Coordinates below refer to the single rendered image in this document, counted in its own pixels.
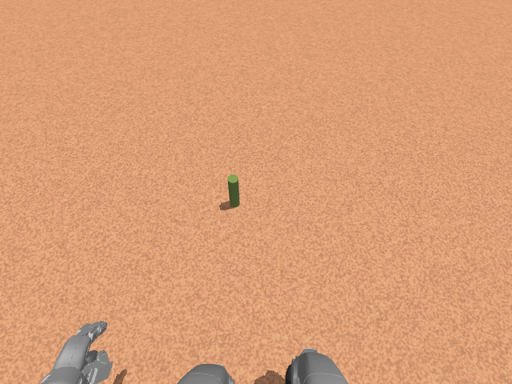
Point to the left robot hand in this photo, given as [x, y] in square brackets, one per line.
[94, 365]

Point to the left robot arm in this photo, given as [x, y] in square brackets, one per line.
[64, 375]

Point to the can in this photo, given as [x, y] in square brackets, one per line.
[233, 190]

